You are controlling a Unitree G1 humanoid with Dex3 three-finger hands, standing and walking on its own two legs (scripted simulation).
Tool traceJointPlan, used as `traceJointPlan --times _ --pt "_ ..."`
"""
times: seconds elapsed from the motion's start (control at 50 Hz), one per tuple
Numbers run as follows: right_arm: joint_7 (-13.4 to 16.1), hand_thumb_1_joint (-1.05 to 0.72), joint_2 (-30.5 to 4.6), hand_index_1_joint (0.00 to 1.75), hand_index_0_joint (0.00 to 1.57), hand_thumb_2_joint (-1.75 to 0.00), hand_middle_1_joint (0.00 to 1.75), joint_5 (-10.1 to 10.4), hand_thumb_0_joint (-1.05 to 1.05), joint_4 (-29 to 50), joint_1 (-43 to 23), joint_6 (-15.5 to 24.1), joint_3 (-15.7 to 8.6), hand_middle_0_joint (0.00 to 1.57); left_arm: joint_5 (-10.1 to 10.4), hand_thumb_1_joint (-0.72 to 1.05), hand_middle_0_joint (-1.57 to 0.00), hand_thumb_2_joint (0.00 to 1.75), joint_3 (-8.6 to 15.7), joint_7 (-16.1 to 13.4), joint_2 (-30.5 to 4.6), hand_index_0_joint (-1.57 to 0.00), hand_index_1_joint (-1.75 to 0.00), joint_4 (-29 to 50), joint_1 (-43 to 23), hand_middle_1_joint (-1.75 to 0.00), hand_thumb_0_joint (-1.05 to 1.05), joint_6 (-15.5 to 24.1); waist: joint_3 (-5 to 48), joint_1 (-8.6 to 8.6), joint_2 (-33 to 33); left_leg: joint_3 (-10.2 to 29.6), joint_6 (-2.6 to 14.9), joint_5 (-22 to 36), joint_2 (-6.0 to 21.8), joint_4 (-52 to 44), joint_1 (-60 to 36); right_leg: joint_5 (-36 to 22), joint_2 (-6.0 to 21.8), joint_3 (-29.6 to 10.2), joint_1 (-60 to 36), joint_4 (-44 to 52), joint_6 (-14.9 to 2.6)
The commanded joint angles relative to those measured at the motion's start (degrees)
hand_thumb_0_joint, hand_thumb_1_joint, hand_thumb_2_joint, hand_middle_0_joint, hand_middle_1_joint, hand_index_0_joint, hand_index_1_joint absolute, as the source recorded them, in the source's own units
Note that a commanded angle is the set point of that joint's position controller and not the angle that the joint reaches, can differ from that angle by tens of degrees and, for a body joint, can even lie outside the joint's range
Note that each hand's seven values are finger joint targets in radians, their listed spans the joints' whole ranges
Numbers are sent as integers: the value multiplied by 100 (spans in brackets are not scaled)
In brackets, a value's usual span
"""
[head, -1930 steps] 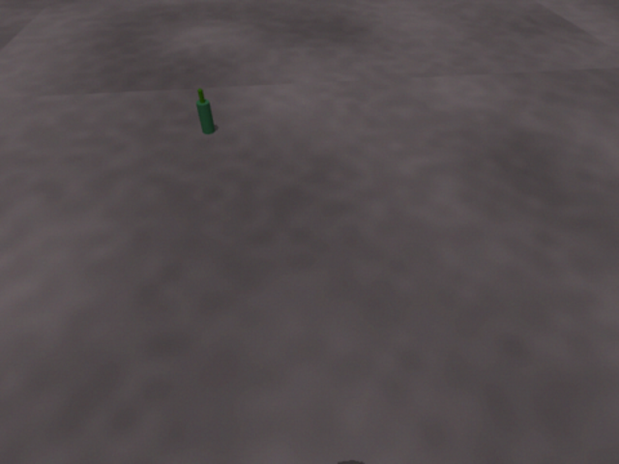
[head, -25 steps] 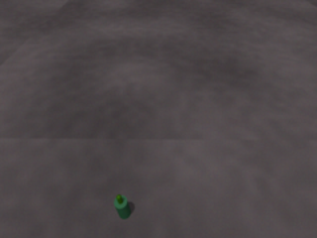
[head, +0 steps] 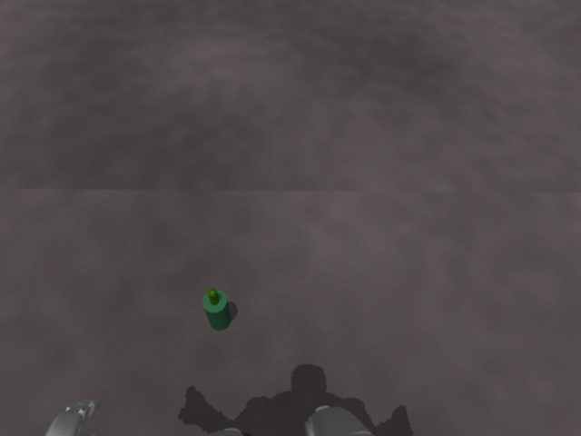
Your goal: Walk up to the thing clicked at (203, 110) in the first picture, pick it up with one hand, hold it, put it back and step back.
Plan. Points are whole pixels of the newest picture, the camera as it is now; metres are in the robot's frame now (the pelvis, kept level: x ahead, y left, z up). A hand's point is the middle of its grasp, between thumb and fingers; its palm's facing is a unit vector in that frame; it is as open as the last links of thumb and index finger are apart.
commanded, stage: step back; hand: left
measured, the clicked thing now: (216, 307) +0.51 +0.19 -0.64
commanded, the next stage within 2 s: none
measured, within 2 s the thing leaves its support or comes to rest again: neither
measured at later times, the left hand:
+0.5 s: hand out of the picture +0.01 +0.26 -0.15, palm faces -0.01 -0.92 -0.40, open 7.4 cm
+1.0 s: hand out of the picture -0.19 +0.24 -0.16, palm faces -0.08 -0.91 -0.40, open 7.4 cm
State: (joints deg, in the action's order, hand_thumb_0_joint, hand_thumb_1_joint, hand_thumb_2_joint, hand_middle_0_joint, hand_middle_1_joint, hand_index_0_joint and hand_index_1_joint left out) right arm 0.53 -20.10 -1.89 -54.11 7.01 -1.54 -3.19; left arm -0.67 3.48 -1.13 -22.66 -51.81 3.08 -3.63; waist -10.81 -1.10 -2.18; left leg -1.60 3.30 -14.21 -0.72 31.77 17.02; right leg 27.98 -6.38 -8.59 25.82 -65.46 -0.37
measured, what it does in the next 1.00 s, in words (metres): walks backwards: right foot, then left foot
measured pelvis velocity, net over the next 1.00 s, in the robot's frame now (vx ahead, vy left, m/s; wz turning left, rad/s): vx -0.28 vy -0.03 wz -0.07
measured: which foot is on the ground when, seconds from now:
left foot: down 0.00-0.22, up 0.24-0.50, down 0.52-1.00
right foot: up 0.00-0.16, down 0.18-0.56, up 0.58-0.94, down 0.96-1.00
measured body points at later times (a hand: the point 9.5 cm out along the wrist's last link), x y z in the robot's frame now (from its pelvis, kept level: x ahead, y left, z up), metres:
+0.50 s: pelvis -0.12 +0.00 -0.01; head -0.06 -0.01 +0.43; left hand +0.01 +0.30 -0.12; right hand -0.04 -0.33 -0.13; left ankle -0.16 +0.11 -0.72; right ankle -0.06 -0.13 -0.73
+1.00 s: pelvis -0.28 -0.03 -0.02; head -0.23 -0.03 +0.42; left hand -0.19 +0.29 -0.14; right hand -0.15 -0.35 -0.13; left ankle -0.16 +0.10 -0.73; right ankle -0.30 -0.15 -0.74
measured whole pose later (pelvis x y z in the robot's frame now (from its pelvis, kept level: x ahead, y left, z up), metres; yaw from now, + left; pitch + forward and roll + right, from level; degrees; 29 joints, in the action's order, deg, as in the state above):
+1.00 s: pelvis -0.28 -0.03 -0.02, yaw -4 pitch -3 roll -2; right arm 0.3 -23.2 -1.5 -46.2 3.6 -2.3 -3.3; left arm -2.0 4.8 0.7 -21.4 -49.8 10.7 -3.3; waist -11.6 0.7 2.6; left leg 0.8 -0.1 -10.6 3.8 38.6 25.3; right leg 22.4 -3.0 -2.0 13.1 -38.5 -0.3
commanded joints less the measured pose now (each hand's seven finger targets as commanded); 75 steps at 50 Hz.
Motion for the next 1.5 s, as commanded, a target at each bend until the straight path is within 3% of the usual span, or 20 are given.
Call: traceJointPlan --times 0.0,0.16,0.2,0.22,0.3,0.48,0.52,0.56,0.64,0.8,0.9,0.94,0.98,1.0,1.08,1.24,1.3,1.34,1.38,1.48 --pt "177 -90 -1419 30 20 -90 30 70 0 519 261 136 -361 20 -6 90 -20 90 306 -74 -910 -20 -30 506 270 -30 0 168 1526 -120 852 1443 1050 3624 1540 -255 -2001 127 302 6 368 799 209" --pt "77 -90 -1460 30 20 -90 30 161 0 752 -263 7 -315 20 -126 90 -20 90 424 -18 -992 -20 -30 208 1258 -30 0 300 1715 289 629 1038 341 1125 1138 295 -153 -1958 747 248 -1916 4078 -215" --pt "90 -90 -1115 30 20 -90 30 183 0 851 -380 -33 -249 20 -101 90 -20 90 588 23 -1714 -20 -30 480 728 -30 0 295 1151 338 -1245 255 -293 -1871 -484 2229 937 -2525 2541 -1968 -1202 4725 -1517" --pt "139 -90 -1251 30 20 -90 30 130 0 769 -264 -66 -330 20 -192 90 -20 90 601 -2 -1894 -20 -30 751 294 -30 0 320 882 302 -1323 792 -383 -2254 -392 3254 609 -2698 2986 -2482 -348 4784 -1919" --pt "95 -90 -1222 30 20 -90 30 225 0 495 255 -31 -252 20 -114 90 -20 90 471 -52 -1140 -20 -30 931 -112 -30 0 315 836 -37 -601 1019 -382 -1360 -778 3721 903 -3433 1784 -527 -875 4287 -1103" --pt "130 -90 -1089 30 20 -90 30 88 0 540 701 171 -238 20 -32 90 -20 90 397 -36 -1148 -20 -30 1087 406 -30 0 108 1651 97 -811 217 -339 -43 -122 -901 -29 -4042 1690 -179 -2402 2845 -873" --pt "125 -90 -1539 30 20 -90 30 -75 0 589 661 203 -400 20 14 90 -20 90 316 3 -856 -20 -30 1182 560 -30 0 23 1615 189 310 1621 -57 1411 871 -1248 -1171 -2020 1022 162 -725 2158 -332" --pt "71 -90 -2383 30 20 -90 30 -80 0 776 452 178 -554 20 -54 90 -20 90 416 -125 -1001 -20 -30 1216 24 -30 0 43 1247 -273 1819 3480 1195 2112 2423 -1391 -248 1090 116 -125 1 413 -10" --pt "155 -90 -1466 30 20 -90 30 -33 0 906 -394 223 -308 20 57 90 -20 90 421 -48 -995 -20 -30 837 705 -30 0 38 909 446 877 1330 553 2536 1221 -946 -527 -135 -78 -464 415 -741 -84" --pt "179 -90 -1545 30 20 -90 30 37 0 980 303 172 -426 20 -53 90 -20 90 387 -25 -883 -20 -30 964 671 -30 0 128 1409 -99 1132 1482 1170 2832 1649 -471 -1738 192 347 46 186 951 285" --pt "107 -90 -1759 30 20 -90 30 13 0 1180 -147 48 -446 20 -78 90 -20 90 439 98 -911 -20 -30 588 1338 -30 0 158 1560 177 1384 1328 772 1315 1451 -429 -449 -631 537 668 -1319 3074 28" --pt "76 -90 -1667 30 20 -90 30 85 0 1207 -305 -22 -395 20 -131 90 -20 90 492 111 -982 -20 -30 368 1811 -30 0 186 1693 404 1089 1191 379 517 1135 -116 160 -1238 554 648 -2017 3867 -210" --pt "117 -90 -1119 30 20 -90 30 138 0 1308 -151 -19 -270 20 -198 90 -20 90 674 147 -1753 -20 -30 708 1248 -30 0 205 1077 308 -1129 556 -317 -1670 -533 1808 1660 -295 2216 -1920 -1388 4835 -930" --pt "213 -90 -1359 30 20 -90 30 89 0 1259 -290 -34 -378 20 -239 90 -20 90 723 106 -2126 -20 -30 935 731 -30 0 191 794 507 -1510 861 -435 -2122 -405 3094 1125 -489 3097 -2630 18 5170 -1735" --pt "135 -90 -1292 30 20 -90 30 186 0 826 392 5 -287 20 -201 90 -20 90 525 13 -1182 -20 -30 1129 -124 -30 0 237 726 -56 -575 1023 -389 -1047 -755 3835 954 -2307 1762 -270 -342 4333 -956" --pt "181 -90 -1135 30 20 -90 30 66 0 885 559 145 -199 20 -201 90 -20 90 491 -76 -1165 -20 -30 1198 575 -30 0 128 1361 381 -1071 406 -430 -1556 -50 987 793 -3706 2147 -346 -2343 3548 -1129" --pt "160 -90 -1165 30 20 -90 30 33 0 578 1137 164 -276 20 -77 90 -20 90 411 -12 -1187 -20 -30 1267 396 -30 0 2 1637 106 -581 105 -271 398 -137 -1044 -340 -3224 1781 21 -1887 2788 -714" --pt "149 -90 -1953 30 20 -90 30 -112 0 691 882 147 -456 20 -28 90 -20 90 272 29 -756 -20 -30 1369 489 -30 0 -14 1488 205 1440 2713 478 1471 1717 -1177 -1073 -295 591 794 243 1398 -113" --pt "170 -90 -2371 30 20 -90 30 -78 0 958 212 188 -544 20 -92 90 -20 90 458 -58 -1216 -20 -30 1360 -51 -30 0 -35 1026 -22 1612 3529 1600 1635 2735 -1436 642 869 560 -134 -259 -485 4" --pt "185 -90 -1560 30 20 -90 30 -46 0 1013 -35 189 -295 20 -20 90 -20 90 468 48 -1037 -20 -30 943 635 -30 0 -38 1002 330 843 1330 894 2417 1394 -626 -125 66 79 -61 122 -844 55"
